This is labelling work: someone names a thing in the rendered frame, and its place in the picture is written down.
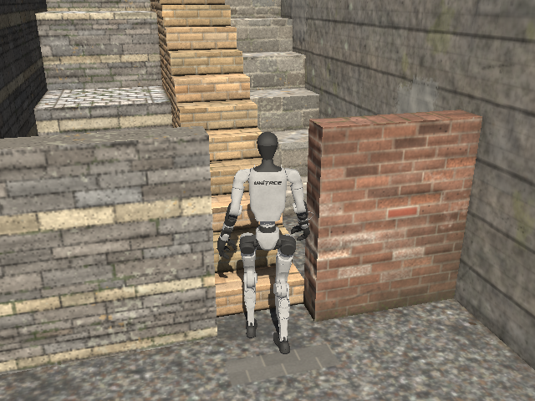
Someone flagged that stairs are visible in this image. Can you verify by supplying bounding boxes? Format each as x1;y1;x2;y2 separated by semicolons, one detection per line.
150;0;304;317

